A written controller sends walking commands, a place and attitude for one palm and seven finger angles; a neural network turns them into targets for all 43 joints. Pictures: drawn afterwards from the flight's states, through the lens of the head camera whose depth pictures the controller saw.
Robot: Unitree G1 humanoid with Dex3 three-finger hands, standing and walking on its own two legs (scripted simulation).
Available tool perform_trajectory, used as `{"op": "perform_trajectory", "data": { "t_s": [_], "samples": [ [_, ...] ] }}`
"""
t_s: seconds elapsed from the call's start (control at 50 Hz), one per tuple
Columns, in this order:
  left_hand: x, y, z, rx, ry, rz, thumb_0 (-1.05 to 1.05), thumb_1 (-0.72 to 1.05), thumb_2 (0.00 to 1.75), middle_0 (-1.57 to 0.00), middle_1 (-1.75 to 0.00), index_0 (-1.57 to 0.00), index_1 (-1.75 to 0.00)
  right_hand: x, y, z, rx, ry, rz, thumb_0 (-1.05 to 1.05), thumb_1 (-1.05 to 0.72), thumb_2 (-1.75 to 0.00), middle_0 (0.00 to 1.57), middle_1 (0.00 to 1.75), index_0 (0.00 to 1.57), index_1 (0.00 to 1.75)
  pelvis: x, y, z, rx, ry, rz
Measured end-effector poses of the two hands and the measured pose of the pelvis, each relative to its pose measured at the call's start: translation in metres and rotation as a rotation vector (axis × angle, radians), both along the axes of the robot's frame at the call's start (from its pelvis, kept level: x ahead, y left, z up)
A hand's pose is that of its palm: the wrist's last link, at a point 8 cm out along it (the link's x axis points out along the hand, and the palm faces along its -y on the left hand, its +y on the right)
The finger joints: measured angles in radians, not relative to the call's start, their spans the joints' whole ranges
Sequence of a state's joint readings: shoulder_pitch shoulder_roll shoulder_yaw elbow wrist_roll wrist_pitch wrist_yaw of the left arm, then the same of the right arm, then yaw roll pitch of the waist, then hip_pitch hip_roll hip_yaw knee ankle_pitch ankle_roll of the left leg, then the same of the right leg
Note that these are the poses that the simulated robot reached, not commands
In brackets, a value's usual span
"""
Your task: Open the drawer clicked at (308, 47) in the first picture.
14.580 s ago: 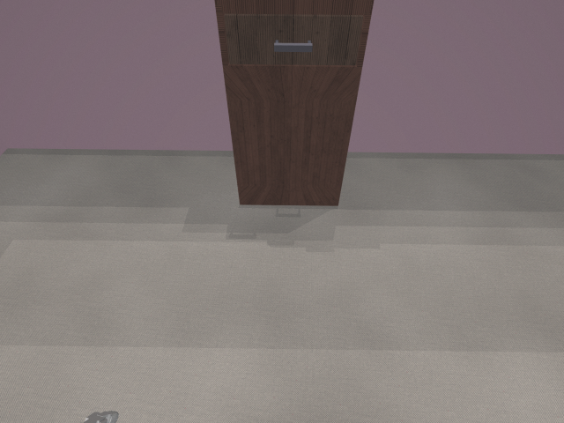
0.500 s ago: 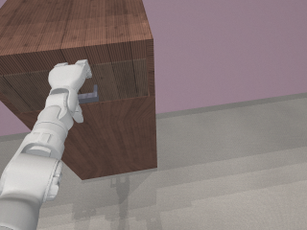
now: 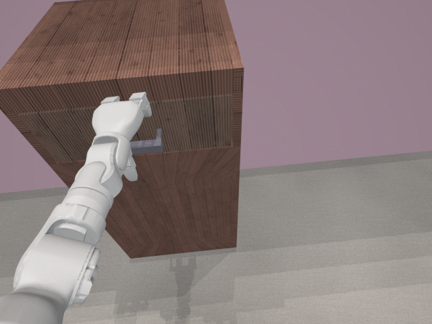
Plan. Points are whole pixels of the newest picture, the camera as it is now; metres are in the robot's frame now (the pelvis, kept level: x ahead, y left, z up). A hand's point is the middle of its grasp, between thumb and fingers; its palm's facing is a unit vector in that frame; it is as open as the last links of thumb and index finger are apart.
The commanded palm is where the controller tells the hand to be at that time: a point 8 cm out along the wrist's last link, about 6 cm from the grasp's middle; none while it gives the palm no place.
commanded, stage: move the hooked fingers above the handle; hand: left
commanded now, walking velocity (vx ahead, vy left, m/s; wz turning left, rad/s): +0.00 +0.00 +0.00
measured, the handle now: (135, 141) +0.50 +0.19 +0.04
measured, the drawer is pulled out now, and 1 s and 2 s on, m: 0.00 0.00 0.00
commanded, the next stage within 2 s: lower the fingers behind the handle in 0.48 s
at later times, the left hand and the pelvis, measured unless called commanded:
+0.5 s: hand (129, 131) +0.46 +0.17 +0.12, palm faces +0.08 -0.02 -1.00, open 13.8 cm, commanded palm +0.43 +0.19 +0.16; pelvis -0.02 +0.00 +0.00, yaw +1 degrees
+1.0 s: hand (127, 147) +0.46 +0.19 +0.07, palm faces +0.05 -0.03 -1.00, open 13.8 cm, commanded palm +0.44 +0.20 +0.13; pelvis -0.02 -0.01 -0.01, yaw +1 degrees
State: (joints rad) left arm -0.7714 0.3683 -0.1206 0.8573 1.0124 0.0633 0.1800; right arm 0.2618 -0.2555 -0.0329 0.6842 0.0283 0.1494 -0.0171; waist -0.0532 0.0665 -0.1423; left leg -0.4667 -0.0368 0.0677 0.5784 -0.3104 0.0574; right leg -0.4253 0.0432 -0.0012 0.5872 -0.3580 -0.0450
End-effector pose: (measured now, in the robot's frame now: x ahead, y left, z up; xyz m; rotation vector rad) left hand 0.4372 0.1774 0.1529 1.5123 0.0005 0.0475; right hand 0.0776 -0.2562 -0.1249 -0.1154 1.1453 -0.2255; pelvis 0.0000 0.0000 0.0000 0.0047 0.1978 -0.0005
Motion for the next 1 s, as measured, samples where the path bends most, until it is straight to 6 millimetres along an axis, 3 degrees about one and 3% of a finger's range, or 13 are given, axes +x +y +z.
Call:
{"op": "perform_trajectory", "data": {
  "t_s": [0.12,0.18,0.28,0.4,0.5,0.6,0.7,0.78,0.9,1.0],
  "samples": [
    [-0.012,0.027,0.003,0.037,0.024,0.100,0.01,-0.49,0.30,-0.35,-1.21,-0.32,-1.20,0.002,0.009,-0.001,0.031,-0.001,0.008,0.01,-0.91,-0.90,0.20,0.30,0.20,0.30,-0.001,0.000,0.002,0.000,-0.013,0.003],
    [-0.022,0.030,0.003,0.037,0.050,0.093,0.00,-0.49,0.30,-0.34,-1.21,-0.32,-1.20,0.002,0.009,0.001,0.026,0.003,0.022,0.01,-0.91,-0.90,0.20,0.30,0.20,0.30,-0.003,-0.001,0.003,-0.002,-0.028,0.018],
    [-0.031,0.011,-0.005,0.033,0.096,-0.006,0.00,-0.49,0.30,-0.33,-1.20,-0.32,-1.20,0.003,0.002,0.005,-0.014,-0.002,0.045,0.01,-0.91,-0.90,0.20,0.30,0.20,0.30,-0.010,0.000,0.002,-0.004,-0.048,0.044],
    [-0.021,-0.018,0.003,0.006,0.008,-0.114,0.00,-0.49,0.30,-0.33,-1.20,-0.33,-1.20,-0.006,-0.006,0.007,-0.050,-0.025,0.029,0.01,-0.91,-0.90,0.20,0.30,0.20,0.30,-0.020,0.000,-0.001,-0.003,-0.033,0.034],
    [-0.002,-0.007,0.015,0.038,-0.053,0.009,0.01,-0.49,0.30,-0.33,-1.20,-0.32,-1.20,-0.028,-0.007,0.002,-0.041,0.008,-0.006,0.01,-0.91,-0.90,0.20,0.30,0.20,0.30,-0.024,-0.002,-0.002,0.000,-0.006,0.011],
    [0.002,-0.011,0.021,0.043,-0.021,0.061,0.00,-0.49,0.30,-0.37,-1.24,-0.35,-1.26,-0.055,-0.007,-0.004,-0.020,0.080,-0.034,0.01,-0.91,-0.90,0.20,0.30,0.20,0.30,-0.023,-0.005,-0.001,0.001,0.000,0.001],
    [0.001,0.001,0.004,0.049,0.119,0.122,0.01,-0.49,0.30,-0.35,-1.22,-0.34,-1.25,-0.074,-0.013,-0.001,-0.028,0.098,-0.082,0.01,-0.91,-0.90,0.20,0.30,0.20,0.30,-0.022,-0.010,0.001,0.002,-0.012,-0.007],
    [-0.006,0.007,-0.020,0.041,0.187,0.059,0.01,-0.49,0.30,-0.34,-1.21,-0.33,-1.23,-0.082,-0.022,0.003,-0.061,0.105,-0.091,0.01,-0.91,-0.90,0.20,0.30,0.20,0.30,-0.023,-0.013,0.000,0.000,-0.009,-0.003],
    [-0.012,0.006,-0.034,0.026,0.099,-0.074,0.00,-0.49,0.30,-0.33,-1.20,-0.33,-1.21,-0.083,-0.033,0.004,-0.105,0.136,-0.065,0.01,-0.91,-0.90,0.20,0.30,0.20,0.30,-0.023,-0.013,-0.004,-0.006,0.021,0.015],
    [-0.001,0.012,-0.030,0.030,-0.015,-0.020,0.00,-0.49,0.30,-0.34,-1.21,-0.33,-1.20,-0.074,-0.034,-0.001,-0.097,0.142,-0.044,0.01,-0.91,-0.90,0.20,0.30,0.20,0.30,-0.019,-0.012,-0.008,-0.008,0.058,0.024]
  ]
}}
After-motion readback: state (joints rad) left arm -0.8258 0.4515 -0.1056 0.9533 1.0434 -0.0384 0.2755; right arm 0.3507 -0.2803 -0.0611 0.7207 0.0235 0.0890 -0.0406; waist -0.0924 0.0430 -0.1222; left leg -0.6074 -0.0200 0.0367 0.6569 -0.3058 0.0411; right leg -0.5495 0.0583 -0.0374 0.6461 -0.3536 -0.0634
